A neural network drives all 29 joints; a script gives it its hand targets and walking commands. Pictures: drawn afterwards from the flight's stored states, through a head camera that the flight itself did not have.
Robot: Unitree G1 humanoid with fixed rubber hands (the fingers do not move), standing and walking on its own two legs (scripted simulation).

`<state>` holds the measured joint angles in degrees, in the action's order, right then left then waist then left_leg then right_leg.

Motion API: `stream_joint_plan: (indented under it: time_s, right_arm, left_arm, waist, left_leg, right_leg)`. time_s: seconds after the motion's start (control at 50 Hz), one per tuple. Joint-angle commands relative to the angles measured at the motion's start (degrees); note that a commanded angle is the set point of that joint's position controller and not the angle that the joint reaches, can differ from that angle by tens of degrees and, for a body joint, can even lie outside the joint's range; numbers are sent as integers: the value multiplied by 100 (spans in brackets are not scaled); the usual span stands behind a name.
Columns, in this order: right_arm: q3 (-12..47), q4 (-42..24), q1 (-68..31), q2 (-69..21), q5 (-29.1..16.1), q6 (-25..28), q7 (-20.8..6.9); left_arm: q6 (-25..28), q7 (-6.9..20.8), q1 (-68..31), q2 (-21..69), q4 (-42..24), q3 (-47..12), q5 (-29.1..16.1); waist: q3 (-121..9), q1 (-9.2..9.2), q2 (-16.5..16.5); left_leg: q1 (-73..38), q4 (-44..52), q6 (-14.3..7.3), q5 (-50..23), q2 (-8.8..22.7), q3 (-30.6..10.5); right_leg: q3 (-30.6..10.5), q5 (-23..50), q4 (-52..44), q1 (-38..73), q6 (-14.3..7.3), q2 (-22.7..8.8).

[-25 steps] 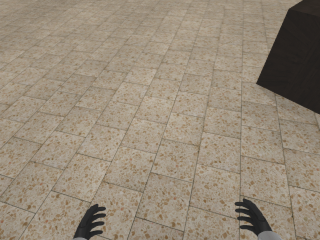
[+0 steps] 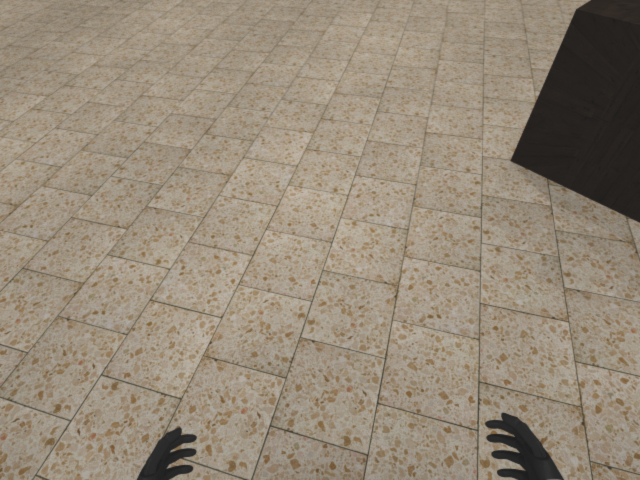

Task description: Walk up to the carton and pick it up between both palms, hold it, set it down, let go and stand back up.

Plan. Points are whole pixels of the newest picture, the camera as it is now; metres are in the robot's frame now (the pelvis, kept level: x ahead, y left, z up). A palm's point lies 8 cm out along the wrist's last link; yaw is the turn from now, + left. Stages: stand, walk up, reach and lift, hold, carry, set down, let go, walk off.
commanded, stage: stand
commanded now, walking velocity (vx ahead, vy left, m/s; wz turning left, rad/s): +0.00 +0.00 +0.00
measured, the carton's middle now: out of the picture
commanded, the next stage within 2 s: none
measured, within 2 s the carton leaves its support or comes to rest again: neither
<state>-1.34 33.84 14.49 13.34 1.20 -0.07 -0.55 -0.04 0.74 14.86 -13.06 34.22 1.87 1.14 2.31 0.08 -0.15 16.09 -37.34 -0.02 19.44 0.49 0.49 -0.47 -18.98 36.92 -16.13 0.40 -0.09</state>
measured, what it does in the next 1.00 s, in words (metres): stands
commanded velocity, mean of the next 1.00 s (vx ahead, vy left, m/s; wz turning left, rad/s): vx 0.00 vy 0.00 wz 0.00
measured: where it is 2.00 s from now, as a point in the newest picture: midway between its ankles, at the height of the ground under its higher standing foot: outside the picture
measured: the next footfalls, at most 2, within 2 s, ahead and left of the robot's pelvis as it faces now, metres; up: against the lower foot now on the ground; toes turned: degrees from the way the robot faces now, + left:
none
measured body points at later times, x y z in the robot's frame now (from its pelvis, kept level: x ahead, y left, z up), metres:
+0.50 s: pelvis -0.01 +0.00 +0.00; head +0.00 +0.00 +0.45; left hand +0.11 +0.25 -0.10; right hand +0.12 -0.25 -0.10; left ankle +0.01 +0.12 -0.72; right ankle +0.01 -0.12 -0.72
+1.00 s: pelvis -0.01 +0.00 +0.00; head +0.00 +0.00 +0.45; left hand +0.11 +0.25 -0.10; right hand +0.11 -0.25 -0.10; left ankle +0.01 +0.12 -0.72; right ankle +0.01 -0.12 -0.72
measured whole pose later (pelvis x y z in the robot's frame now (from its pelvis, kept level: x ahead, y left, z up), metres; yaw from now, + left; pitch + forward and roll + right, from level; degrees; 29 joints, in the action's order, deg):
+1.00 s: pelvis -0.01 +0.00 +0.00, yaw +0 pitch -2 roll +0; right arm -0.6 36.0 16.4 14.2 0.7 -0.2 -0.5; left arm -0.1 0.5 16.5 -14.0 36.2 0.6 0.8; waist 2.1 0.0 -0.1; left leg 15.6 -35.0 -0.2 17.5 0.3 0.7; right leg -1.1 -17.1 34.8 -15.9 0.7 -0.3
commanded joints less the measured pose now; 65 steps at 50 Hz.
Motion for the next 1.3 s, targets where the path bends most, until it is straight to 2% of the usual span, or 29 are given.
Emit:
stream_joint_plan:
  time_s: [0.0, 0.18, 1.28]
  right_arm:
    - [-222, -574, -167, 689, -9, 161, 27]
    - [-210, -527, -120, 717, -15, 173, 26]
    - [-146, -232, 138, 844, -55, 137, 47]
  left_arm:
    - [148, -25, -144, -689, -587, 206, -5]
    - [165, -19, -81, -717, -543, 193, -5]
    - [127, -57, 111, -859, -261, 76, -40]
  waist:
    - [-268, -5, -12]
    - [-277, -1, -29]
    - [-206, -9, 28]
  left_leg:
    - [21, 762, -168, -677, 396, -471]
    - [56, 879, -179, -451, 413, -508]
    - [-28, 1005, -192, -582, 429, -531]
  right_leg:
    - [-451, 734, -677, 38, -205, -380]
    - [-472, 566, -737, 57, -201, -377]
    - [-549, 672, -892, 30, -202, -416]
